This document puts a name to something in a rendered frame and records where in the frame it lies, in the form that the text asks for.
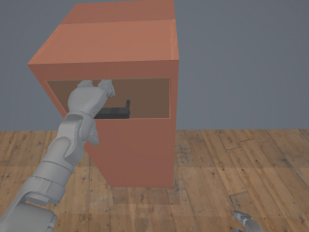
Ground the right robot hand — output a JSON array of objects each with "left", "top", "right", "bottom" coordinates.
[{"left": 233, "top": 210, "right": 264, "bottom": 232}]

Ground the drawer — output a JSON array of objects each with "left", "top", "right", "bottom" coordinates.
[{"left": 46, "top": 76, "right": 170, "bottom": 119}]

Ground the handle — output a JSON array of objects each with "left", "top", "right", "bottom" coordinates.
[{"left": 94, "top": 100, "right": 130, "bottom": 119}]

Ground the robot left forearm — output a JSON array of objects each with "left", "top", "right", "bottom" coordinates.
[{"left": 0, "top": 110, "right": 94, "bottom": 230}]

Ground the cabinet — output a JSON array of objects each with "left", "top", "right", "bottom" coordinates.
[{"left": 27, "top": 0, "right": 180, "bottom": 188}]

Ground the robot left upper arm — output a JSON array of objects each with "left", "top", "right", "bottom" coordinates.
[{"left": 0, "top": 201, "right": 57, "bottom": 232}]

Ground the left robot hand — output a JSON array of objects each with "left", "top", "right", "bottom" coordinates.
[{"left": 68, "top": 79, "right": 116, "bottom": 146}]

